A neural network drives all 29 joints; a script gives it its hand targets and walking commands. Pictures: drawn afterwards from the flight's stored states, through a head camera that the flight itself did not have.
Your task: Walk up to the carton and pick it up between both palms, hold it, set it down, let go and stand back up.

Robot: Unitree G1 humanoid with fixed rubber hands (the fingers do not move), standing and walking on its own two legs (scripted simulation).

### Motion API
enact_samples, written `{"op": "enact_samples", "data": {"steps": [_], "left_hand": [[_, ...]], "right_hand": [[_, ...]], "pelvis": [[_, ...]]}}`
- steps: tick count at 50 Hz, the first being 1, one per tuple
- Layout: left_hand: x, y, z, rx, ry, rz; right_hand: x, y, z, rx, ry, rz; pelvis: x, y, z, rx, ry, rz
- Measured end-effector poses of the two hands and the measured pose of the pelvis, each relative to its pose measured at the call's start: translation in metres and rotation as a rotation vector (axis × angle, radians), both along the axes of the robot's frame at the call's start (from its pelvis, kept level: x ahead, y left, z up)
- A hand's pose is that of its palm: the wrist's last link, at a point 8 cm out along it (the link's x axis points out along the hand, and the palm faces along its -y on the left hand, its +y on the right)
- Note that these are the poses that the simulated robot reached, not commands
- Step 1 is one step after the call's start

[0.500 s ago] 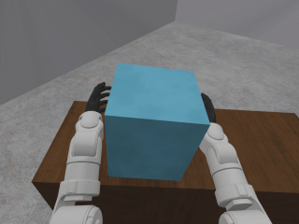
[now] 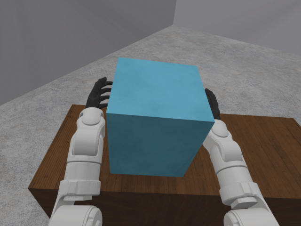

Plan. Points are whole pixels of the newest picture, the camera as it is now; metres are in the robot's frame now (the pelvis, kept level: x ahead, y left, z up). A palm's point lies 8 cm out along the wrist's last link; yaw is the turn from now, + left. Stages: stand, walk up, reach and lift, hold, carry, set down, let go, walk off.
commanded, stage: reach and lift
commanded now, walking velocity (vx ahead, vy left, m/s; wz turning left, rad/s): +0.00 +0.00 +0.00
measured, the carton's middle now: (152, 120) +0.37 -0.01 +0.13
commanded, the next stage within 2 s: hold in 0.12 s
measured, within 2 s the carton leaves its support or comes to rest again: neither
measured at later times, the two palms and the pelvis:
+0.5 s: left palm (86, 109) +0.35 +0.15 +0.19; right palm (206, 117) +0.35 -0.15 +0.17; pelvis +0.00 +0.00 +0.00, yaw +0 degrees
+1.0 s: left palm (85, 108) +0.35 +0.15 +0.19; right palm (205, 116) +0.35 -0.15 +0.17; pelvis -0.01 +0.00 +0.00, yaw +0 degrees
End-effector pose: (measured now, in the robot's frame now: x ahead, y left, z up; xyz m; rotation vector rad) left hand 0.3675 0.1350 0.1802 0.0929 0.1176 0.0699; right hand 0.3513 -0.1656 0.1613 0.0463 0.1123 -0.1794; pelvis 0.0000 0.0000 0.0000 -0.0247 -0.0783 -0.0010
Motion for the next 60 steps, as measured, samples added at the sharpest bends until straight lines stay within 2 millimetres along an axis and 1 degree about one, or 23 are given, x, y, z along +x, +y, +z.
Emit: {"op": "enact_samples", "data": {"steps": [3,10,16,21,29,34,37,41,51,57,60], "left_hand": [[0.000,-0.001,0.003,0.003,0.004,0.004],[-0.007,0.004,-0.006,-0.002,0.040,0.011],[-0.018,0.010,0.006,-0.001,-0.006,0.033],[-0.021,0.013,0.012,-0.007,0.000,0.044],[-0.018,0.016,0.007,-0.018,0.042,0.045],[-0.016,0.014,0.012,-0.002,0.018,0.037],[-0.015,0.012,0.015,-0.001,0.012,0.031],[-0.013,0.011,0.013,-0.011,0.029,0.030],[-0.017,0.017,0.013,-0.005,0.016,0.043],[-0.014,0.020,0.011,-0.007,0.033,0.046],[-0.013,0.019,0.013,-0.001,0.017,0.042]], "right_hand": [[0.001,-0.001,0.003,0.001,0.001,0.004],[0.001,0.004,-0.001,0.004,0.027,0.024],[-0.003,0.010,0.006,0.020,-0.022,0.043],[-0.003,0.013,0.011,0.016,-0.014,0.051],[-0.001,0.015,0.006,-0.003,0.030,0.050],[-0.002,0.014,0.010,0.004,0.005,0.041],[-0.002,0.011,0.011,0.007,-0.001,0.035],[-0.002,0.010,0.008,-0.003,0.017,0.032],[0.000,0.017,0.011,-0.002,0.002,0.047],[0.003,0.019,0.008,-0.002,0.018,0.048],[0.003,0.018,0.011,0.008,0.000,0.045]], "pelvis": [[0.002,0.001,0.000,0.000,-0.014,-0.002],[0.006,0.001,0.000,0.002,-0.039,-0.002],[0.005,0.000,0.000,0.000,-0.037,0.002],[0.000,-0.002,0.000,0.005,-0.053,0.001],[-0.007,-0.005,0.001,0.009,-0.045,0.002],[-0.008,-0.005,0.000,0.006,-0.034,0.009],[-0.008,-0.005,0.000,0.006,-0.036,0.009],[-0.008,-0.004,0.001,0.009,-0.041,0.003],[-0.005,-0.003,0.000,0.005,-0.045,0.006],[-0.005,-0.003,0.000,0.007,-0.047,0.011],[-0.004,-0.002,0.000,0.004,-0.038,0.015]]}}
